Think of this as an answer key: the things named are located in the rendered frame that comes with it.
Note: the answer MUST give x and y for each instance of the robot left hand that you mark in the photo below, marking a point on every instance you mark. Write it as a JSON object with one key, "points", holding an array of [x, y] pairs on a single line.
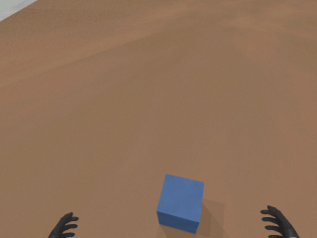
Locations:
{"points": [[61, 227]]}

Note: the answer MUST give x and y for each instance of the robot right hand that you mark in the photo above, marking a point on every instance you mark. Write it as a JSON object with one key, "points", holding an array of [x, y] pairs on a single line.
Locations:
{"points": [[284, 227]]}

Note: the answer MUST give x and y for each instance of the carton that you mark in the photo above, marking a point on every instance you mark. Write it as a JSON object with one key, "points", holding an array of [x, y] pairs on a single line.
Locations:
{"points": [[180, 203]]}

